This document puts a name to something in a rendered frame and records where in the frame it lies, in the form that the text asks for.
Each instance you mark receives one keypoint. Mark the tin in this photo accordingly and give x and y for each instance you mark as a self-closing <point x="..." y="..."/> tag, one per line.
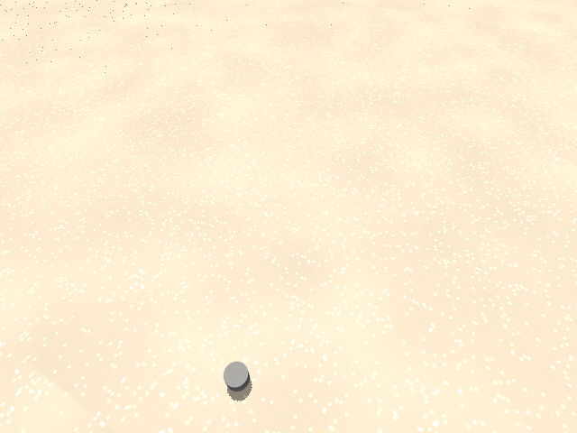
<point x="236" y="376"/>

